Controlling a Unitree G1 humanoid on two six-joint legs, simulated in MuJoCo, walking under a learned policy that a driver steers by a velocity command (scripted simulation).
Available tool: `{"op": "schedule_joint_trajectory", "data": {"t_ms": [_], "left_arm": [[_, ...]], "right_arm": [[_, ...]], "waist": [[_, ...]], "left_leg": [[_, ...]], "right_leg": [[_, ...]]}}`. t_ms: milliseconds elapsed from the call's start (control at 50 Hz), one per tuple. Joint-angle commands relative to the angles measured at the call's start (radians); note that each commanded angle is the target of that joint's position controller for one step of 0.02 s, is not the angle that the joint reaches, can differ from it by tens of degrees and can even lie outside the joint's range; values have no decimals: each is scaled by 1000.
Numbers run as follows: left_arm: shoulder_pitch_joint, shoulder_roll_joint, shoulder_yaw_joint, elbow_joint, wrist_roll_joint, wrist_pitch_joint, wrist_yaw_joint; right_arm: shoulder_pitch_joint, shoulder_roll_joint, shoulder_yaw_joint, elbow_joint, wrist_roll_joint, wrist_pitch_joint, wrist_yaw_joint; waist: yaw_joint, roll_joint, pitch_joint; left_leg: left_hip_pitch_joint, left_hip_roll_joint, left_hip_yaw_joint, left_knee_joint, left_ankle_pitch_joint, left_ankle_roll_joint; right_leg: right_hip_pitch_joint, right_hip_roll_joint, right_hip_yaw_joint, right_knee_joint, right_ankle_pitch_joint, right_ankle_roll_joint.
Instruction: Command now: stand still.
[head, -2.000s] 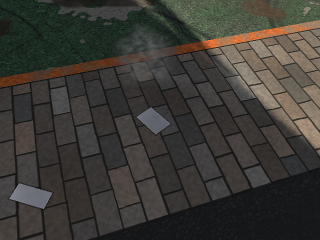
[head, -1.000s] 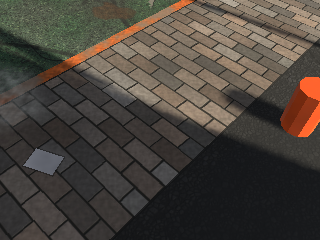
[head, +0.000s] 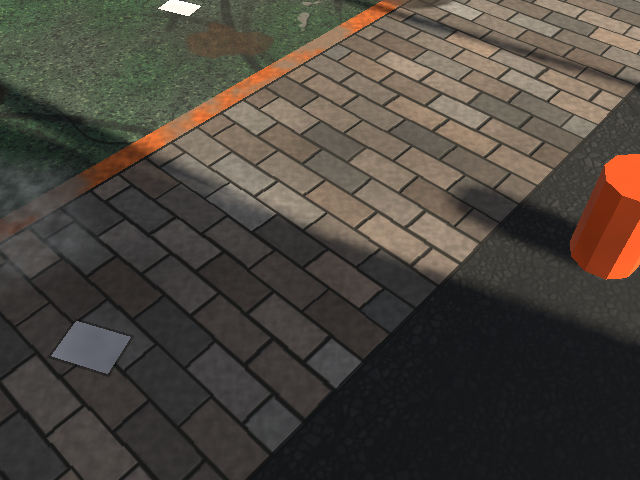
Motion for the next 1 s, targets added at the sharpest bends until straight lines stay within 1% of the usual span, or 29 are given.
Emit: {"op": "schedule_joint_trajectory", "data": {"t_ms": [20,60,100,120,160,220,260,300,320,340,360,380,400,420,460,480,520,600,680,740,780,800,820,840,860,880,900,940,1000], "left_arm": [[-28,111,19,-21,-1,-8,4],[-26,108,17,-5,-1,-6,5],[4,114,20,21,-8,-2,6],[11,121,23,26,-12,-3,6],[0,115,23,21,-15,-23,1],[-32,84,19,6,-23,-73,-17],[-81,54,11,-20,-29,-102,-33],[-35,53,9,-11,-36,-120,-43],[59,64,17,26,-39,-125,-43],[191,111,38,76,-37,-127,-41],[355,213,71,119,-30,-131,-37],[467,272,80,133,-21,-135,-44],[392,162,43,114,3,-144,-42],[316,114,27,83,3,-148,-40],[239,82,11,62,-2,-142,-41],[238,59,3,63,4,-136,-38],[258,75,1,64,11,-132,-28],[215,144,5,38,17,-127,-5],[270,177,13,38,-5,-120,0],[252,213,24,17,-5,-101,3],[215,234,30,-16,2,-80,8],[216,224,25,-37,8,-84,8],[333,46,-24,-85,29,-109,-16],[239,118,-15,-114,-8,-161,-33],[121,183,6,-163,-50,-184,-38],[100,181,3,-178,-44,-194,-31],[109,180,10,-165,-24,-191,-21],[161,187,23,-165,-6,-157,-20],[98,155,21,-206,24,-125,-11]], "right_arm": [[52,-96,-16,-15,0,-13,-2],[62,-91,-13,-4,0,-15,-2],[88,-90,-14,12,7,-12,-5],[78,-99,-17,4,11,-11,-9],[90,-100,-17,-7,17,-20,-14],[171,-134,-30,14,30,-50,-7],[176,-195,-51,19,37,-60,1],[119,-178,-48,-2,38,-63,10],[78,-159,-42,-17,39,-60,17],[20,-152,-39,-44,39,-60,20],[-46,-105,-27,-89,40,-72,20],[-24,-69,-19,-116,40,-94,13],[-8,-107,-34,-105,67,-104,17],[16,-102,-36,-93,81,-105,27],[-21,-88,-45,-94,64,-98,35],[-24,-86,-51,-95,57,-89,42],[-29,-47,-45,-103,50,-69,60],[-210,-18,-22,-207,40,-63,70],[-319,-33,-17,-276,35,-60,95],[-271,-88,-44,-297,36,-56,112],[-32,-173,-94,-243,41,-46,113],[113,-235,-128,-207,44,-32,92],[96,-329,-138,-214,39,-32,78],[115,-262,-117,-238,27,-46,79],[74,-214,-103,-229,13,-62,78],[-5,-188,-94,-242,16,-74,80],[-79,-166,-87,-262,14,-81,84],[-138,-150,-79,-284,3,-86,83],[-90,-169,-83,-271,20,-90,67]], "waist": [[5,-7,-6],[6,-5,-4],[9,-3,-8],[11,4,20],[1,1,91],[-29,84,114],[-28,191,151],[15,182,167],[63,163,143],[120,117,92],[181,-102,36],[192,-282,-67],[138,-141,-28],[95,-97,13],[60,-66,61],[51,-84,52],[44,-80,44],[55,-51,105],[69,-52,114],[-1,-95,30],[-137,-103,-121],[-204,-36,-188],[-64,267,-283],[-118,174,-405],[-118,133,-234],[-65,29,-145],[-17,-30,-100],[44,-2,-85],[40,7,-48]], "left_leg": [[-137,2,2,-95,97,8],[-141,1,2,-96,96,10],[-153,-18,17,-86,-114,32],[-181,-16,6,-79,-233,55],[-231,9,-43,-91,-377,97],[-156,113,-213,-180,-427,175],[-96,269,-421,-309,-421,251],[-139,263,-381,-279,-287,235],[-207,201,-305,-221,-188,198],[-293,128,-218,-106,-8,155],[-467,-14,-43,238,147,79],[-619,-89,-48,568,-145,44],[-685,-58,-176,738,-186,71],[-704,-16,-198,770,-100,103],[-714,43,-174,697,51,126],[-678,58,-145,666,95,123],[-651,63,-98,632,147,99],[-627,71,-27,380,277,58],[-553,49,52,211,323,91],[-416,-29,112,182,251,156],[-95,-104,127,150,236,212],[178,-63,-1,113,198,246],[471,228,-585,-1,-7,431],[499,305,-895,-205,-163,479],[393,277,-768,-247,-115,409],[230,238,-630,-250,4,374],[87,193,-524,-256,132,349],[-63,138,-416,-284,249,331],[-167,100,-317,-310,347,337]], "right_leg": [[92,-51,57,-89,132,-31],[91,-49,54,-89,133,-30],[69,-21,31,-87,-171,-38],[22,-10,26,-81,-342,-47],[-65,-22,45,-78,-476,-63],[-166,-6,3,43,-339,-48],[-248,1,-76,188,-159,-38],[-156,-16,-74,79,-181,-66],[16,1,-80,-33,-146,-70],[205,-10,-27,-80,-74,-76],[406,-157,243,-188,-128,-145],[544,-374,599,-305,-58,-254],[498,-415,587,-296,13,-259],[453,-385,449,-299,50,-222],[391,-316,231,-330,164,-148],[365,-275,137,-337,226,-118],[319,-256,49,-359,295,-118],[198,-248,-70,-428,301,-130],[241,-275,-156,-408,395,-120],[334,-300,-217,-220,878,-89],[271,-278,-238,122,1013,-58],[61,-229,-234,399,776,-22],[-353,-19,-180,824,-238,33],[-455,18,69,958,-329,8],[-551,-34,81,942,-232,-23],[-518,-84,78,849,-130,-38],[-447,-117,74,768,-86,-33],[-327,-155,88,672,-49,-13],[-329,-150,49,527,31,43]]}}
